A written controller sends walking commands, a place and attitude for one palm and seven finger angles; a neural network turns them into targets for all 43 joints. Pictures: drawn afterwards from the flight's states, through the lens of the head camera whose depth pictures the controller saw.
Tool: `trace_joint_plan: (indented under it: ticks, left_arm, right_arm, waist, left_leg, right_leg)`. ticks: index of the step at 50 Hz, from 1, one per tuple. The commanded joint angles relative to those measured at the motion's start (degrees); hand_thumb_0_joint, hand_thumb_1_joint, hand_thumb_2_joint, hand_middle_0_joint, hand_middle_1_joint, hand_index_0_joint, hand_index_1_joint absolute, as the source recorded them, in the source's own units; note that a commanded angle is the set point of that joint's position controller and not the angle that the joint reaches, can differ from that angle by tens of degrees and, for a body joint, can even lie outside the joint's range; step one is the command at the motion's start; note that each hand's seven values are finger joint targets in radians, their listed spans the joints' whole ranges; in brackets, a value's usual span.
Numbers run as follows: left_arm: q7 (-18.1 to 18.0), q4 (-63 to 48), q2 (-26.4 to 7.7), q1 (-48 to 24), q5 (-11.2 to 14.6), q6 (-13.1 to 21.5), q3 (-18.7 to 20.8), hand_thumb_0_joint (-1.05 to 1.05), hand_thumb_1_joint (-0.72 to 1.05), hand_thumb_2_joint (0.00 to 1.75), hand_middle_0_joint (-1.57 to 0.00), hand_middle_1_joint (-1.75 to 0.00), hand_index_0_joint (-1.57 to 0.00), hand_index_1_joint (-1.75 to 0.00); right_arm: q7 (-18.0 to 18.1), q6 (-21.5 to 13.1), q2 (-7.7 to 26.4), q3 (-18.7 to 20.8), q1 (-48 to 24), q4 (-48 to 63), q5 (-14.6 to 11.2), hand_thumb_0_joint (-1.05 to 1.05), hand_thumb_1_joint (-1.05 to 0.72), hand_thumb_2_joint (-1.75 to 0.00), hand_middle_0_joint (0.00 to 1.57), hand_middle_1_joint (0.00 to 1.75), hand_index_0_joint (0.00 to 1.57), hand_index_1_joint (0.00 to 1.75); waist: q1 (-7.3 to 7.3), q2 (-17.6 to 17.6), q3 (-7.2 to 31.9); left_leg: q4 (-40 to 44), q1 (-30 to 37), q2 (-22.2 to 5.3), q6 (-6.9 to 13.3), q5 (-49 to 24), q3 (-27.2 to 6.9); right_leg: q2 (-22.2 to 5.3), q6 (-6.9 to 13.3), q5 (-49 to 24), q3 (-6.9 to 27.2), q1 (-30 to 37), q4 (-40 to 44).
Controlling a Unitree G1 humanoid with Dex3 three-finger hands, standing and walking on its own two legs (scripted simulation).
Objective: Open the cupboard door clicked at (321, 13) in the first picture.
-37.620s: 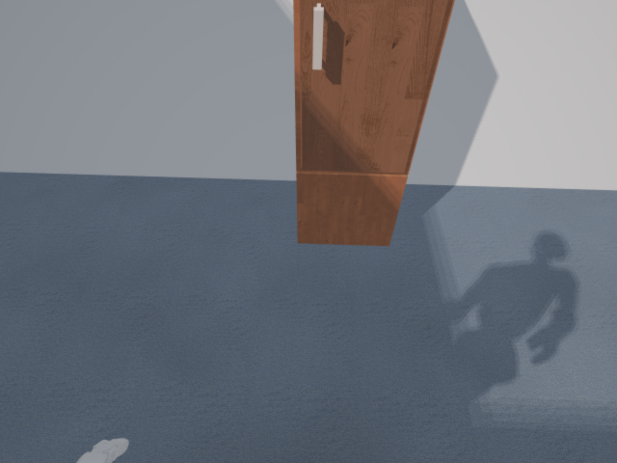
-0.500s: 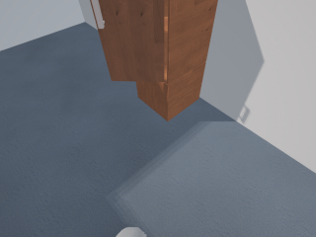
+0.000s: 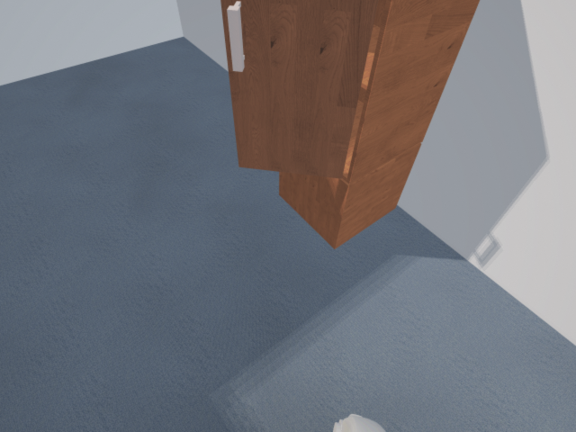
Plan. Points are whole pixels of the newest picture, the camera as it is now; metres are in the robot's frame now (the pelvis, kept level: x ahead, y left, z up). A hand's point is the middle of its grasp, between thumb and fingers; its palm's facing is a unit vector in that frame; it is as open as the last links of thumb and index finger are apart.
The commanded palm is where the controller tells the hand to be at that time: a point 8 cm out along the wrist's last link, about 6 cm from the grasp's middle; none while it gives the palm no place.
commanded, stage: take the last steps up to it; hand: left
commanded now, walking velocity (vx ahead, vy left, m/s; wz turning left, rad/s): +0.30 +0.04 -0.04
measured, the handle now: (238, 36) +0.93 +0.19 +0.10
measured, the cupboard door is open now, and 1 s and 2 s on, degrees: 45 45 45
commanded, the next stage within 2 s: come to a stop and stand still in 0.62 s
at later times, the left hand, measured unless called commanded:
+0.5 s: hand (191, 382) +0.22 +0.18 -0.16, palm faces +0.06 -0.97 -0.22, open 7.1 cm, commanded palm none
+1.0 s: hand (190, 293) +0.39 +0.23 -0.18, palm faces +0.01 -0.98 -0.22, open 7.3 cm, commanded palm none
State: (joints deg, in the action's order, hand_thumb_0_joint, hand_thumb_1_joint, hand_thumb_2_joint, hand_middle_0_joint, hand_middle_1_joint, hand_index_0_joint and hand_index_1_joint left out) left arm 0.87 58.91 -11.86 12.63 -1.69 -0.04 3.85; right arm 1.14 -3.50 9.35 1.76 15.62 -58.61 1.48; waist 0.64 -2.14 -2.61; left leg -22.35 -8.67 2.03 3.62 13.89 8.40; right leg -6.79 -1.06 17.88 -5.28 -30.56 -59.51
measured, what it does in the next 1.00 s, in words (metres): walks ahead: right foot, then left foot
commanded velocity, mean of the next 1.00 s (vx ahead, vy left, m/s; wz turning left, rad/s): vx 0.09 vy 0.00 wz -0.01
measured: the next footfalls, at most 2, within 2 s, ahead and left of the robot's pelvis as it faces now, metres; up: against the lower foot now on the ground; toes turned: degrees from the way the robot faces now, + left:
right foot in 0.22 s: +0.21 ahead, -0.11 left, +0.00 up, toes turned -8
left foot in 0.66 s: +0.36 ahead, +0.14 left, +0.00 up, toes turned +6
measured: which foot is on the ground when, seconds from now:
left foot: down 0.00-0.24, up 0.26-0.64, down 0.66-1.00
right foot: up 0.00-0.20, down 0.22-0.66, up 0.68-0.96, down 0.98-1.00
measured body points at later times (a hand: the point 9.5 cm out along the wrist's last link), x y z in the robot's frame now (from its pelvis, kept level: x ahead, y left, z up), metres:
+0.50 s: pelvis +0.18 -0.02 +0.01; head +0.21 -0.01 +0.46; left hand +0.22 +0.23 -0.14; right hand +0.20 -0.25 -0.15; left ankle +0.24 +0.13 -0.69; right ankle +0.17 -0.11 -0.74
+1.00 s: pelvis +0.32 +0.03 -0.01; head +0.35 +0.04 +0.44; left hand +0.39 +0.28 -0.16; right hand +0.36 -0.21 -0.16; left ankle +0.32 +0.14 -0.74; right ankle +0.35 -0.08 -0.74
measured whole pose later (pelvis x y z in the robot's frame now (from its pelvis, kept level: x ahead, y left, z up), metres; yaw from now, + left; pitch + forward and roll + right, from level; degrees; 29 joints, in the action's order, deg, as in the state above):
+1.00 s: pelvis +0.32 +0.03 -0.01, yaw -2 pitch -1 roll +1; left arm -0.8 57.4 -11.8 11.4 -1.6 -1.4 3.2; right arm 2.5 1.0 9.2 1.9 11.5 -61.0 1.1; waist 0.2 -2.4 -3.3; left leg -32.4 -14.0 -1.5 1.2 17.8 7.9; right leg -2.9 -0.1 13.1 -3.3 -18.7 -35.0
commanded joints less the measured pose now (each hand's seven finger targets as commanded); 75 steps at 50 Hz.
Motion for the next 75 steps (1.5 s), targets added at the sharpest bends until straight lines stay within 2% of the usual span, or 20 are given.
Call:
trace_joint_plan:
  ticks: [1, 8, 10, 12, 14, 19, 26, 30, 31, 33, 34, 40, 48, 52, 57, 62, 65, 66, 72, 75]
  left_arm:
    - [0.42, -5.06, -0.99, -3.92, 0.33, 0.8, -0.4, 0.0, 0.9, 0.9, -0.2, -0.3, -0.2, -0.3]
    - [0.5, -7.37, -1.7, -7.72, 0.29, 1.27, -0.09, 0.0, 0.9, 0.9, -0.2, -0.3, -0.2, -0.3]
    - [0.19, -4.17, -4.34, 3.06, 0.11, 2.23, 0.87, 0.0, 0.9, 0.9, -0.2, -0.3, -0.2, -0.3]
    - [-0.66, -0.35, -13.1, 16.12, 0.61, 3.08, 2.96, 0.0, 0.9, 0.9, -0.2, -0.3, -0.2, -0.3]
    - [-1.79, -2.36, -8.91, 8.96, 1.24, 2.9, 2.05, 0.0, 0.9, 0.9, -0.2, -0.3, -0.2, -0.3]
    - [-1.54, -2.53, -3.86, 3.34, 0.86, 4.56, 0.34, 0.0, 0.9, 0.9, -0.2, -0.3, -0.2, -0.3]
    - [-0.73, 1.08, -6.16, 7.36, 0.43, 4.86, 0.94, 0.0, 0.9, 0.9, -0.2, -0.3, -0.2, -0.3]
    - [-0.75, 2.23, -6.46, 7.26, 0.6, 4.12, 0.82, 0.0, 0.9, 0.9, -0.2, -0.3, -0.2, -0.3]
    - [-0.64, 2.08, -5.35, 7.37, 0.66, 3.93, 0.45, 0.0, 0.9, 0.9, -0.2, -0.3, -0.2, -0.3]
    - [-0.59, -0.62, -1.44, 7.35, 0.98, 3.94, -0.91, 0.0, 0.9, 0.9, -0.2, -0.3, -0.2, -0.3]
    - [-0.86, -1.9, -2.01, 4.09, 0.72, 3.72, -1.01, 0.0, 0.9, 0.9, -0.2, -0.3, -0.2, -0.3]
    - [-1.44, 2.17, 1.31, 8.26, 1.25, 0.43, -1.81, 0.0, 0.9, 0.9, -0.2, -0.3, -0.2, -0.3]
    - [-1.7, -1.69, -4.15, 6.9, 0.16, -1.87, 0.26, 0.0, 0.9, 0.9, -0.2, -0.3, -0.2, -0.3]
    - [-2.07, -3.69, -9.54, 2.72, 0.13, -0.81, 0.46, 0.0, 0.9, 0.9, -0.2, -0.3, -0.2, -0.3]
    - [-3.48, -4.11, -8.7, 0.57, 0.28, -0.28, 0.79, 0.0, 0.9, 0.9, -0.2, -0.3, -0.2, -0.3]
    - [-3.18, -3.56, -9.1, -1.34, 0.77, -0.37, 1.0, 0.0, 0.9, 0.9, -0.2, -0.3, -0.2, -0.3]
    - [-2.57, -5.03, -3.62, -1.39, 1.65, -1.26, -0.29, 0.0, 0.9, 0.9, -0.2, -0.3, -0.2, -0.3]
    - [-2.72, -5.03, -3.91, -2.38, 1.39, -1.75, -0.25, 0.0, 0.9, 0.9, -0.2, -0.3, -0.2, -0.3]
    - [-2.08, -2.97, -2.55, -1.69, 1.22, -1.45, -0.97, 0.0, 0.9, 0.9, -0.2, -0.3, -0.2, -0.3]
    - [-2.35, -1.01, -4.07, 1.53, 1.22, -0.26, -1.11, 0.0, 0.9, 0.9, -0.2, -0.3, -0.2, -0.3]
  right_arm:
    - [0.01, -0.85, 7.55, 1.59, 7.18, -0.6, 0.05, 0.0, -0.9, -0.9, 0.2, 0.3, 0.2, 0.3]
    - [-0.03, -0.28, 7.57, 1.14, 9.49, -3.61, 0.48, 0.0, -0.9, -0.9, 0.2, 0.3, 0.2, 0.3]
    - [-0.16, -0.3, 7.05, 0.8, 8.31, -3.81, -0.11, 0.0, -0.9, -0.9, 0.2, 0.3, 0.2, 0.3]
    - [-0.63, -0.39, 5.18, 0.83, 8.31, -0.9, -1.06, 0.0, -0.9, -0.9, 0.2, 0.3, 0.2, 0.3]
    - [-0.85, 0.25, 6.22, 1.64, 1.61, -0.12, -0.9, 0.0, -0.9, -0.9, 0.2, 0.3, 0.2, 0.3]
    - [-1.99, 2.45, 1.15, 1.23, 5.14, -1.66, -0.15, 0.0, -0.9, -0.9, 0.2, 0.3, 0.2, 0.3]
    - [-3.07, 1.6, 1.19, 1.52, -3.81, 2.58, -0.1, 0.0, -0.9, -0.9, 0.2, 0.3, 0.2, 0.3]
    - [-2.65, 0.52, 3.17, 1.54, -1.75, 1.94, 0.01, 0.0, -0.9, -0.9, 0.2, 0.3, 0.2, 0.3]
    - [-2.08, 0.04, 5.87, 2.03, 3.27, 0.42, 0.14, 0.0, -0.9, -0.9, 0.2, 0.3, 0.2, 0.3]
    - [-0.49, 0.11, 14.36, 3.63, 14.79, -1.47, 0.54, 0.0, -0.9, -0.9, 0.2, 0.3, 0.2, 0.3]
    - [0.04, 0.59, 13.94, 3.36, 14.35, -1.24, 0.25, 0.0, -0.9, -0.9, 0.2, 0.3, 0.2, 0.3]
    - [1.75, -0.12, 6.45, -0.19, -1.33, 0.87, -0.01, 0.0, -0.9, -0.9, 0.2, 0.3, 0.2, 0.3]
    - [1.83, 3.77, 9.91, 2.76, -3.79, 1.06, -0.38, 0.0, -0.9, -0.9, 0.2, 0.3, 0.2, 0.3]
    - [0.91, 4.85, 4.4, 2.32, 1.37, 0.48, -1.18, 0.0, -0.9, -0.9, 0.2, 0.3, 0.2, 0.3]
    - [0.83, 5.82, 4.31, 1.87, -2.47, 1.61, -1.45, 0.0, -0.9, -0.9, 0.2, 0.3, 0.2, 0.3]
    - [0.41, 5.05, 3.39, 1.29, 2.74, -0.55, -1.21, 0.0, -0.9, -0.9, 0.2, 0.3, 0.2, 0.3]
    - [1.0, 4.05, 10.41, 2.08, 0.52, 1.52, -0.11, 0.0, -0.9, -0.9, 0.2, 0.3, 0.2, 0.3]
    - [1.11, 4.19, 10.39, 1.85, -1.26, 1.98, 0.28, 0.0, -0.9, -0.9, 0.2, 0.3, 0.2, 0.3]
    - [1.8, 2.75, 8.73, 1.27, 0.01, 0.46, -0.07, 0.0, -0.9, -0.9, 0.2, 0.3, 0.2, 0.3]
    - [1.57, 2.6, 7.59, 1.35, 0.46, -0.45, -1.16, 0.0, -0.9, -0.9, 0.2, 0.3, 0.2, 0.3]
  waist:
    - [-1.22, 4.38, -1.99]
    - [-1.06, 4.36, -3.12]
    - [4.03, 0.3, 1.23]
    - [6.71, -15.06, 9.65]
    - [4.65, -3.17, 1.37]
    - [-1.25, -3.3, 0.79]
    - [1.12, -5.07, 0.12]
    - [-1.34, -2.59, 0.21]
    - [-3.49, 2.37, 2.89]
    - [-7.05, 18.04, 11.09]
    - [-6.97, 12.1, 7.58]
    - [0.7, 7.59, 2.93]
    - [0.95, 8.28, 1.82]
    - [-1.42, -5.87, 6.65]
    - [0.44, -8.11, 7.84]
    - [-1.63, -5.23, 8.39]
    - [-0.44, 16.89, 5.03]
    - [-0.54, 13.29, 4.11]
    - [-0.48, 8.57, 4.11]
    - [-0.29, 4.19, 5.93]
  left_leg:
    - [13.13, 2.45, -18.09, 7.57, -12.76, -11.96]
    - [7.15, 2.01, -16.95, 5.44, -15.01, -8.81]
    - [-7.76, -4.28, -11.99, 2.11, -17.86, -5.19]
    - [-40.26, -25.63, -1.05, -3.16, 20.39, -0.38]
    - [-46.52, -28.42, -7.22, -2.84, 13.21, -9.09]
    - [-33.0, -18.53, -9.31, -5.63, 2.32, -6.08]
    - [-15.48, -17.94, -6.99, -5.94, -0.73, -3.49]
    - [-4.15, -3.78, -3.98, -5.04, -4.17, -0.82]
    - [-1.83, 5.4, -5.66, -3.74, -4.13, -2.93]
    - [4.44, 19.4, -25.99, 7.43, -13.08, -27.52]
    - [4.1, 16.15, -27.01, 9.49, -16.53, -26.53]
    - [3.64, -4.5, -19.17, 4.04, -44.27, -8.51]
    - [-3.08, -8.4, -16.61, 1.47, -22.65, -9.85]
    - [-18.24, -7.85, -3.39, -4.68, 3.5, -2.34]
    - [-32.51, -15.58, -2.85, -5.51, 19.79, -7.88]
    - [-4.03, -4.4, -3.04, -6.13, 2.36, -5.39]
    - [4.84, -2.28, -20.88, 3.78, -27.52, -21.87]
    - [4.97, -6.67, -21.42, 6.27, -23.31, -20.37]
    - [0.19, 3.44, -15.55, 4.46, -39.17, -14.62]
    - [-2.71, 1.44, -10.53, -0.61, -25.9, -11.77]
  right_leg:
    - [-1.22, 0.01, -4.22, 2.11, -1.57, 9.88]
    - [2.69, 1.67, -4.71, -0.51, 9.74, 23.35]
    - [3.37, 3.52, -8.01, 0.97, 27.38, 30.23]
    - [-20.56, 15.18, -8.41, 33.15, 46.44, 42.78]
    - [-18.31, 13.84, 0.61, 28.49, 32.34, 47.16]
    - [-10.28, 9.67, -5.59, 9.81, 18.18, 51.75]
    - [-10.26, 9.83, -7.92, 8.29, 22.84, 49.36]
    - [-7.33, 6.68, -9.76, 5.16, 17.41, 41.34]
    - [-4.7, 5.03, -11.69, 2.67, 13.29, 31.98]
    - [5.51, 1.13, 15.96, -2.99, -2.82, 1.63]
    - [3.4, 1.89, 15.67, 1.56, -5.31, -5.78]
    - [0.64, -0.85, 3.81, 4.03, 11.19, 9.98]
    - [2.58, 1.45, -14.32, 3.53, 17.7, 26.04]
    - [-11.36, 10.17, -35.28, 16.15, 18.25, 34.96]
    - [-12.42, 14.24, -49.17, 14.46, 26.18, 35.84]
    - [-8.98, 8.72, -37.84, 11.59, 24.26, 31.06]
    - [3.24, -0.14, 6.68, 3.32, 12.02, 19.62]
    - [4.13, 0.1, 11.74, 5.17, 14.0, 14.38]
    - [4.49, 0.57, 4.57, 4.67, 13.71, 23.29]
    - [2.49, 1.84, -16.95, 8.76, 22.36, 36.78]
